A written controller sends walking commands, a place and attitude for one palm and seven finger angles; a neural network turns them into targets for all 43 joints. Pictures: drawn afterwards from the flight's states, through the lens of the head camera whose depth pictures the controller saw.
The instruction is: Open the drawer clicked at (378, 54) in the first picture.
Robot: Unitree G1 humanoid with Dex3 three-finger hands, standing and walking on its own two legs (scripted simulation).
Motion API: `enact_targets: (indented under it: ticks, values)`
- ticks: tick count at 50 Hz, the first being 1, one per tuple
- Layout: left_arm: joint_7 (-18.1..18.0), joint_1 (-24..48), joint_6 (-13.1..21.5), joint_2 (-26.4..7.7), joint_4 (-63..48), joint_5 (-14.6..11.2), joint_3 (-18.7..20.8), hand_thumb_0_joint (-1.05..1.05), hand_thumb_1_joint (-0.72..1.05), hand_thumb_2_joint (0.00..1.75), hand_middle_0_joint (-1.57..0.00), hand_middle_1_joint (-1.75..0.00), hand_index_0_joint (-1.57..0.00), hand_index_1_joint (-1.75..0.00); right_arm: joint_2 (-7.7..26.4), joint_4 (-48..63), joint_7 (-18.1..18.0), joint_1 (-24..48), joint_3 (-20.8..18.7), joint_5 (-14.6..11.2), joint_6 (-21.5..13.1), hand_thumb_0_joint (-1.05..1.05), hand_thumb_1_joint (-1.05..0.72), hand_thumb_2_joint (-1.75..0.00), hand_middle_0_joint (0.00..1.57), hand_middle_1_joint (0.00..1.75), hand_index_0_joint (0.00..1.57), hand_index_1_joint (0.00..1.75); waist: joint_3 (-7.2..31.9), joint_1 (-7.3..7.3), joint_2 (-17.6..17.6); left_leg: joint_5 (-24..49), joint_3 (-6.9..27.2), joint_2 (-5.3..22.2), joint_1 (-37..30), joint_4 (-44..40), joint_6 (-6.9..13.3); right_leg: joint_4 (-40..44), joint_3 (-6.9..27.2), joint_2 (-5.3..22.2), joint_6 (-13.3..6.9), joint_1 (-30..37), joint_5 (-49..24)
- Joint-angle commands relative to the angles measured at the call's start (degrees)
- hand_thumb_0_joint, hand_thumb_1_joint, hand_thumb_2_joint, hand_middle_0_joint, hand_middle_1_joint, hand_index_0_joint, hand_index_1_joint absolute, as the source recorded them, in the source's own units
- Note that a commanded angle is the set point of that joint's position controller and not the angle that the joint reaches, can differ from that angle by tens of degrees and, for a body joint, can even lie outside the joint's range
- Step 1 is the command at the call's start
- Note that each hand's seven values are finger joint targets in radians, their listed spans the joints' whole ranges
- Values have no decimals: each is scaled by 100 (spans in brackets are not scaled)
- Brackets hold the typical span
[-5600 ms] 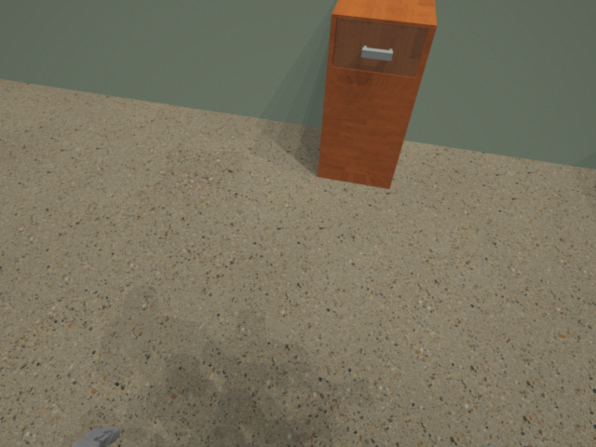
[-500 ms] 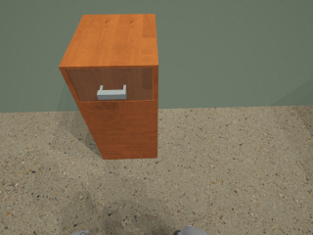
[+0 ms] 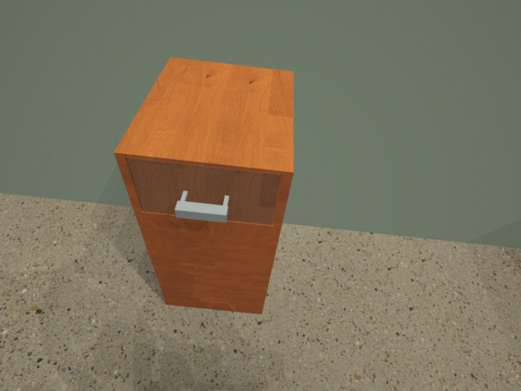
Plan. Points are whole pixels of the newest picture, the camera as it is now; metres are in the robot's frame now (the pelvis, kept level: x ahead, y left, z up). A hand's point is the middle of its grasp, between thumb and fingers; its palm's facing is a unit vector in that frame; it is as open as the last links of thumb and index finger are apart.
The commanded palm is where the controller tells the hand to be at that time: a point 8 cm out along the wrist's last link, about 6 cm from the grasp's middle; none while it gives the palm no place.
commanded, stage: come to a stop and stand still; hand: left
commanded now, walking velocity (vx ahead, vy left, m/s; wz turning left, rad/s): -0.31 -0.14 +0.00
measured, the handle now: (203, 204) +0.50 +0.17 -0.08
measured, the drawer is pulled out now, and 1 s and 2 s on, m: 0.00 0.00 0.00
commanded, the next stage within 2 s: look again from close up in 1.40 s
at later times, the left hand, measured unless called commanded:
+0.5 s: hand out of the picture +0.02 +0.11 -0.15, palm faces +0.01 -0.96 -0.28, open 7.4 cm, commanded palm none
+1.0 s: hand out of the picture -0.06 +0.15 -0.17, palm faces +0.09 -0.97 -0.23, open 7.4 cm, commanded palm none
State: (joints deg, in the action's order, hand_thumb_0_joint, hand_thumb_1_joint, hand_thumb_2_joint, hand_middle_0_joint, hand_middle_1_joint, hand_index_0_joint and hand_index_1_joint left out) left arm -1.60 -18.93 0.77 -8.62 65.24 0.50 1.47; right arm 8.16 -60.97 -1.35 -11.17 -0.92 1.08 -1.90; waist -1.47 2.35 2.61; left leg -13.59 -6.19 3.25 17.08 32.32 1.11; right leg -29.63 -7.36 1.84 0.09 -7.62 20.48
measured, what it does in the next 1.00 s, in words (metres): steps on the spot: right foot, then left foot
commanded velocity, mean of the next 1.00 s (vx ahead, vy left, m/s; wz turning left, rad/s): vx -0.01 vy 0.07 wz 0.00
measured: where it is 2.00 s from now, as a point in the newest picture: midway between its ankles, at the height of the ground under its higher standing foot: outside the picture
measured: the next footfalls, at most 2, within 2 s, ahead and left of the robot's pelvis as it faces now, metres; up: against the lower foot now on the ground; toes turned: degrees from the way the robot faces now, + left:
right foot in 0.38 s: -0.01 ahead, -0.11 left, +0.00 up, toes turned +4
left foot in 0.98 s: +0.00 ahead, +0.10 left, +0.00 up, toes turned -1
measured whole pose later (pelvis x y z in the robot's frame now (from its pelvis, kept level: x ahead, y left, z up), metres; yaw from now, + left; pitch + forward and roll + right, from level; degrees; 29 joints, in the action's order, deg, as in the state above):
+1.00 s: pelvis -0.02 -0.03 +0.00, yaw +0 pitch +0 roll +0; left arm -1.9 -19.1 -1.7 -9.5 62.6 1.3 2.1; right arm 12.1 -57.4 -0.8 -7.9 -1.9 0.5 0.9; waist -2.6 2.9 -0.2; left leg -16.6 -1.1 1.7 12.5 28.7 -1.4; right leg -32.4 -3.7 4.7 2.1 -12.5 19.6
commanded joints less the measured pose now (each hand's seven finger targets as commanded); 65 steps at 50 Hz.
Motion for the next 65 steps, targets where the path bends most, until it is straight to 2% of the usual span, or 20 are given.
enact_targets:
  ticks: [1, 5, 10, 14, 17, 18, 19, 20, 21, 22, 23, 27, 33, 45, 47, 49, 51, 53, 59, 65]
  values:
    - [-76, -417, -149, -383, -186, 10, 17, 0, 90, 90, -20, -30, -20, -30, 866, -16, -196, -570, -126, -51, 82, 0, -90, -90, 20, 30, 20, 30, -131, -222, -1636, 4617, 1381, 1649, -872, -1423, 665, -939, 376, 158, 67, -861, 755]
    - [-59, -262, -291, -522, -425, 77, 153, 0, 90, 90, -20, -30, -20, -30, 1117, 130, -292, -571, -317, -36, 205, 0, -90, -90, 20, 30, 20, 30, 259, -330, -946, 5417, 1223, 1979, -1356, -1092, 1066, -2591, 741, 161, 79, -1610, 1094]
    - [-5, -53, -377, -424, -736, 69, 264, 0, 90, 90, -20, -30, -20, -30, 1125, 371, -220, -161, -402, -10, 257, 0, -90, -90, 20, 30, 20, 30, 777, -280, -892, 3834, 775, 1655, -1230, -1116, 924, -3038, 780, 59, 205, -1732, 573]
    - [27, -13, -354, -312, -854, 43, 230, 0, 90, 90, -20, -30, -20, -30, 1119, 445, -95, 135, -429, 51, 294, 0, -90, -90, 20, 30, 20, 30, 599, -248, -1648, 1397, 828, 1454, -578, -1438, 749, -1660, 511, 133, 114, -1083, 544]
    - [16, -420, -182, -311, -586, 54, 178, 0, 90, 90, -20, -30, -20, -30, 963, 352, 7, 118, -376, 24, 331, 0, -90, -90, 20, 30, 20, 30, 505, -35, -1197, -672, 715, 948, 127, -1202, 328, 205, 249, -5, 115, 58, -461]
    - [-8, -495, -119, -570, -538, 111, 186, 0, 90, 90, -20, -30, -20, -30, 686, 334, 42, -36, -335, -29, 348, 0, -90, -90, 20, 30, 20, 30, 367, -10, -344, -1168, 403, 487, 484, -654, 30, 990, 642, 304, 90, 284, -438]
    - [-23, -254, -38, -1042, -627, 148, 198, 0, 90, 90, -20, -30, -20, -30, 316, 441, 77, -50, -237, -88, 391, 0, -90, -90, 20, 30, 20, 30, 68, -109, 1078, -1407, 167, 4, 826, 199, -287, 1883, 2211, 1438, -274, -315, 700]
    - [-30, 98, -82, -1317, -843, 126, 232, 0, 90, 90, -20, -30, -20, -30, 479, 598, 122, 216, -259, -39, 433, 0, -90, -90, 20, 30, 20, 30, -395, -34, 1164, -1472, 384, 20, 685, 658, -251, 2413, 2740, 1928, -570, -1250, 1385]
    - [-20, 323, -118, -1342, -919, 135, 226, 0, 90, 90, -20, -30, -20, -30, 547, 595, 158, 238, -284, -11, 451, 0, -90, -90, 20, 30, 20, 30, -582, -91, 672, -1362, 526, 34, 599, 940, -203, 2462, 2592, 1933, -686, -1592, 1629]
    - [-42, 356, -55, -1303, -892, 117, 260, 0, 90, 90, -20, -30, -20, -30, 552, 541, 139, 298, -276, 14, 469, 0, -90, -90, 20, 30, 20, 30, -857, -36, 1197, -1078, 634, -14, 950, 1184, -202, 2421, 2738, 1749, -571, -1458, 873]
    - [-56, 387, -26, -1124, -851, 94, 225, 0, 90, 90, -20, -30, -20, -30, 663, 405, 119, 108, -287, 23, 457, 0, -90, -90, 20, 30, 20, 30, -921, -131, 1042, -837, 751, -11, 982, 1376, -192, 2206, 2456, 1667, -501, -1250, 89]
    - [-69, 180, 36, -1040, -874, 51, 240, 0, 90, 90, -20, -30, -20, -30, 728, 184, 145, -449, -316, -19, 428, 0, -90, -90, 20, 30, 20, 30, -301, -145, 666, -456, 661, -194, 1178, 2022, -340, 1392, 1489, 1458, -482, 45, -2750]
    - [-216, -492, 32, -1064, -664, 69, 327, 0, 90, 90, -20, -30, -20, -30, 801, 467, 100, -60, -332, 5, 543, 0, -90, -90, 20, 30, 20, 30, 273, 126, 503, -715, 846, -219, 1672, 2649, -504, 773, 1621, 1843, -792, 1223, -4947]
    - [-98, 27, -65, -1103, -665, 146, 274, 0, 90, 90, -20, -30, -20, -30, 611, 491, 89, -78, -196, -101, 359, 0, -90, -90, 20, 30, 20, 30, 70, -161, 1085, -346, 343, -301, -398, 7, -315, 824, 1309, 1327, -671, -343, -2833]
    - [-84, 92, -105, -934, -628, 74, 228, 0, 90, 90, -20, -30, -20, -30, 748, 307, 59, -432, -170, -78, 233, 0, -90, -90, 20, 30, 20, 30, 166, -284, 506, 699, 386, -114, -1309, -1039, -253, 295, 1020, 869, -337, -743, -1922]
    - [-68, -239, -152, -446, -614, 23, 122, 0, 90, 90, -20, -30, -20, -30, 1341, 381, 14, -366, -251, -17, 172, 0, -90, -90, 20, 30, 20, 30, 331, -135, -1325, 1813, 1812, 1281, -1243, -1408, 395, -448, 392, 234, 59, -1083, 285]
    - [-39, -126, -147, -312, -609, 52, 68, 0, 90, 90, -20, -30, -20, -30, 1263, 479, -28, -50, -197, 20, 218, 0, -90, -90, 20, 30, 20, 30, -257, -42, -971, 1107, 1616, 1234, -350, -1754, 612, -908, 458, 180, 54, -1056, 616]
    - [-43, -57, -211, -454, -415, 66, 62, 0, 90, 90, -20, -30, -20, -30, 977, 362, -77, 62, -106, -7, 186, 0, -90, -90, 20, 30, 20, 30, -251, -76, -1808, 1674, 1444, 965, -541, -1819, 611, -1222, 557, 266, 52, -1009, 588]
    - [-19, -279, -81, -485, -172, 50, -1, 0, 90, 90, -20, -30, -20, -30, 790, 260, -85, 30, -51, -68, 174, 0, -90, -90, 20, 30, 20, 30, 26, 24, -610, 1432, 989, 512, -599, -1156, 325, 661, 732, 292, 46, -192, -1008]
    - [-51, 140, 12, -531, -191, 29, -37, 0, 90, 90, -20, -30, -20, -30, 606, -4, -64, -414, -37, -64, 133, 0, -90, -90, 20, 30, 20, 30, -95, -245, 425, 1254, 795, 305, -927, -1184, 25, 863, 920, 508, -111, -297, -2012]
